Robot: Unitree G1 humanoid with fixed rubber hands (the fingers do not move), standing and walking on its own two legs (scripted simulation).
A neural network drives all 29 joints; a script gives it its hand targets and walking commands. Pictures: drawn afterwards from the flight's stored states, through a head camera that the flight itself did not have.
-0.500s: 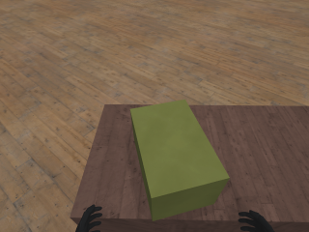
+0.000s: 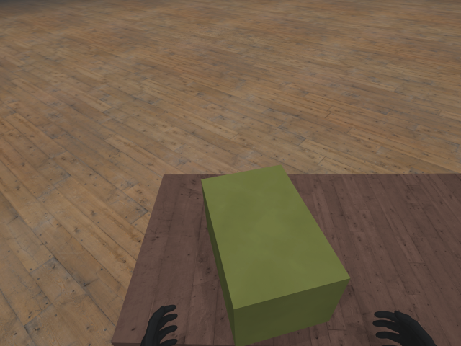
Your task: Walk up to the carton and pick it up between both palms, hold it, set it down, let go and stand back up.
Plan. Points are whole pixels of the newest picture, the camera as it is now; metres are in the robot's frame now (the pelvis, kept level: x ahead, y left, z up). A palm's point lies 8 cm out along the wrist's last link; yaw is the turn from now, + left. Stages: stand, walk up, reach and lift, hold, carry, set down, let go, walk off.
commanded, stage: reach and lift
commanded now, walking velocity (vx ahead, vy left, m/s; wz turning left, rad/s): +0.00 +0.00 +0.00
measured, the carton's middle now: (260, 245) +0.39 -0.01 -0.06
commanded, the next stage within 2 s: none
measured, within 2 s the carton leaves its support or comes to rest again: neither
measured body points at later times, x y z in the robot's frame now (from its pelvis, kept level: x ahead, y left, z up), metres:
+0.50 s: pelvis -0.02 -0.02 +0.00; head -0.04 -0.02 +0.45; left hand +0.18 +0.14 -0.02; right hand +0.20 -0.28 -0.03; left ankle -0.03 +0.14 -0.74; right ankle +0.00 -0.11 -0.74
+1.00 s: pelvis -0.01 -0.02 +0.00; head -0.01 -0.02 +0.45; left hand +0.22 +0.15 +0.02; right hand +0.26 -0.25 +0.00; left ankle -0.03 +0.14 -0.74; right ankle +0.00 -0.11 -0.74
